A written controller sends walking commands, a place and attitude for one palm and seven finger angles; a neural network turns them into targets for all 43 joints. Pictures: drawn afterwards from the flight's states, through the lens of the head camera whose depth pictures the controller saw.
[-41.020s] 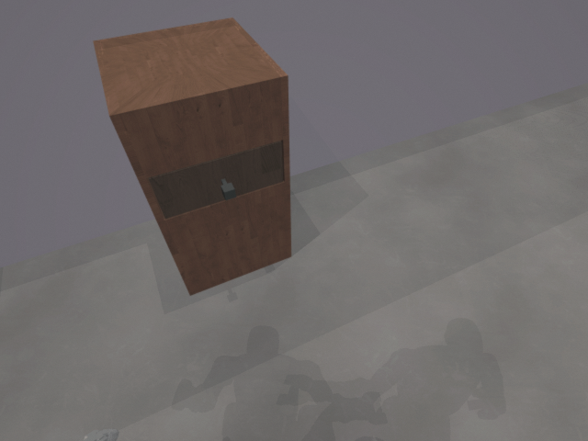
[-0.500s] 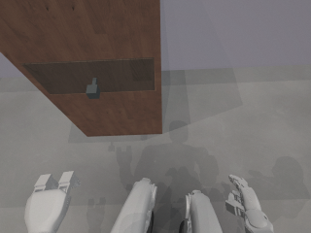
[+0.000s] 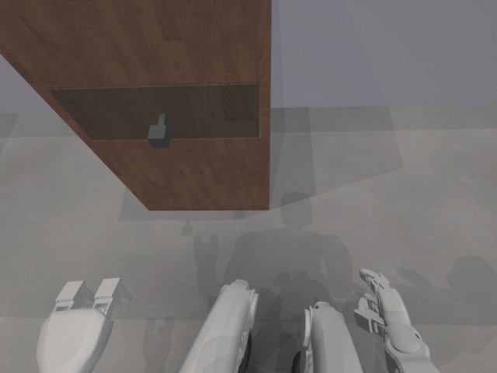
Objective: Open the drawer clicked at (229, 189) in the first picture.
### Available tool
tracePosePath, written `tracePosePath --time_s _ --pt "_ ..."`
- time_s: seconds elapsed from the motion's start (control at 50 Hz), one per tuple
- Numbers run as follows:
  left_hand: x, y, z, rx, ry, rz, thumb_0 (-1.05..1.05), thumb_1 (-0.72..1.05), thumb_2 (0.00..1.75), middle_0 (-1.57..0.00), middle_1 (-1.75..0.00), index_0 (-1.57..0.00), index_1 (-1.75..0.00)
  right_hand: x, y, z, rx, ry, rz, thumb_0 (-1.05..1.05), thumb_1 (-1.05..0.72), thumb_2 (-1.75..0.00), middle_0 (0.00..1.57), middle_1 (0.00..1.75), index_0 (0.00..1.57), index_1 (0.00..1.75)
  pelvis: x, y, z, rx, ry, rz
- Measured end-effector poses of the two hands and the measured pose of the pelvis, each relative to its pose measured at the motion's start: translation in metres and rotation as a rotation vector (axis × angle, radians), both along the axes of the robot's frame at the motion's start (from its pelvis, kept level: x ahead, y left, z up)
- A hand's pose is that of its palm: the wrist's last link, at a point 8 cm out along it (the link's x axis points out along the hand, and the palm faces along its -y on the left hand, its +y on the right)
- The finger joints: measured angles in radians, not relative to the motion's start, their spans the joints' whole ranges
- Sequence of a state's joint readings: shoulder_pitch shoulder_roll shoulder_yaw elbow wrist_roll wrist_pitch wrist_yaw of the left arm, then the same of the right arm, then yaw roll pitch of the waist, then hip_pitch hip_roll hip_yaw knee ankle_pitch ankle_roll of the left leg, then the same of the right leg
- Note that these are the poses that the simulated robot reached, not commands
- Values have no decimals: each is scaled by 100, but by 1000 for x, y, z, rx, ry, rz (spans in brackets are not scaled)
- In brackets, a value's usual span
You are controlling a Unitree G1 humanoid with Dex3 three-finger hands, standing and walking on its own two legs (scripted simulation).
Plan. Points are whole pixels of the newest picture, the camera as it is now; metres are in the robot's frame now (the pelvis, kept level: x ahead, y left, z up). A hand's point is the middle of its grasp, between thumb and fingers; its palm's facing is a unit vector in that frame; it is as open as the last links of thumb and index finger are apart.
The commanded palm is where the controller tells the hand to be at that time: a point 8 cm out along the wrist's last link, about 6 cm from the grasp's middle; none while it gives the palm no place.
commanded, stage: pull the drawer open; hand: left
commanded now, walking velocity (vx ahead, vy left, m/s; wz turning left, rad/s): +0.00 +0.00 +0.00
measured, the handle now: (160, 129) +0.51 +0.29 -0.04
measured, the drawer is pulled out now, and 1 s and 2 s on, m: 0.00 0.00 0.00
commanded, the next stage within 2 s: open the thumb to release the handle in 0.12 s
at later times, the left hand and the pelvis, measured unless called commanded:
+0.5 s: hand (104, 332) +0.15 +0.26 -0.04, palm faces -0.13 -0.08 -0.99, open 7.2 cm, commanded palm +0.12 +0.26 +0.00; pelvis +0.00 +0.00 +0.01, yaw +0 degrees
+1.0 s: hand (104, 331) +0.15 +0.26 -0.05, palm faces -0.13 -0.08 -0.99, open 13.7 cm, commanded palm +0.13 +0.26 +0.00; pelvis +0.00 +0.00 +0.01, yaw +0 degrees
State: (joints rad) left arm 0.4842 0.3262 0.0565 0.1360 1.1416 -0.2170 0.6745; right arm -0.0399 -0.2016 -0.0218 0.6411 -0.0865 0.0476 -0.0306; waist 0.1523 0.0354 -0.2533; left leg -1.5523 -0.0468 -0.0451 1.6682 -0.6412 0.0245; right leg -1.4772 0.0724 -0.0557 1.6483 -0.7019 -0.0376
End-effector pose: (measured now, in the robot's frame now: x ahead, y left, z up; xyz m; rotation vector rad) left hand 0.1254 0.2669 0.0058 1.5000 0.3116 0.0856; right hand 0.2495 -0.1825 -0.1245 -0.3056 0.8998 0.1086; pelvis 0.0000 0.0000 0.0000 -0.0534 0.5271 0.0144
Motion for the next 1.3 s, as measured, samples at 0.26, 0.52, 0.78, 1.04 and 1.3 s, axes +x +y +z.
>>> tracePosePath --time_s 0.26,0.52,0.78,1.04,1.3 --pt "-5 -4 1 -5 44 -10 0 88 90 -41 -135 -42 -135 -16 -13 9 -24 23 -36 1 -91 -90 20 30 21 30 2 -1 9 4 -9 -6" --pt "7 -9 7 -4 1 7 0 40 69 -38 -130 -38 -130 -17 -18 11 -13 14 -53 1 -91 -90 20 30 20 30 2 -1 10 9 -14 -11" --pt "-3 -5 1 4 16 -1 0 -34 37 -33 -122 -33 -122 -8 -13 8 -13 -4 -17 1 -91 -90 20 30 21 30 1 -5 6 9 -12 -4" --pt "10 -4 0 2 -7 4 0 -48 31 -32 -120 -32 -120 -17 -15 7 -17 19 -47 1 -91 -90 20 30 21 30 0 -3 6 9 -11 -10" --pt "13 4 12 5 -27 12 0 -49 31 -32 -120 -32 -120 -29 -20 16 -39 40 -75 1 -91 -90 20 30 20 30 1 3 14 0 -25 -10"
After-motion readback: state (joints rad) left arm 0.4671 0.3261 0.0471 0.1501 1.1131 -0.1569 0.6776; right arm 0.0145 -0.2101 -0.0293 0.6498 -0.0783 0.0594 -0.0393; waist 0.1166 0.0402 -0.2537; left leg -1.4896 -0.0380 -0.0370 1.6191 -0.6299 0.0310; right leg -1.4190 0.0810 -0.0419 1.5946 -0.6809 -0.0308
